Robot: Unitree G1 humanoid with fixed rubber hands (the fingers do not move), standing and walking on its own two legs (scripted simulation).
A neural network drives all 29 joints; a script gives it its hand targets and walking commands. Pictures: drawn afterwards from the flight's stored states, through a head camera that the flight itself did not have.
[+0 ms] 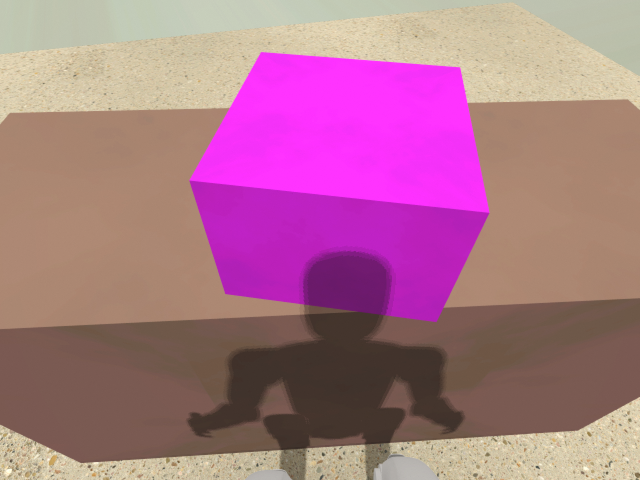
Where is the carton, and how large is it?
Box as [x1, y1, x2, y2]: [189, 52, 488, 321]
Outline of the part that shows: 261,52 189,180 225,293 436,321 488,214 488,208 459,67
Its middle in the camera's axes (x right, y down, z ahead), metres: +0.03 -0.08 +0.55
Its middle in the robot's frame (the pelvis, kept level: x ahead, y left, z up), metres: +0.49 -0.01 +0.11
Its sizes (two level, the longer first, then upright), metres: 0.297 0.294 0.210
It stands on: a pedestal, 0.75 m high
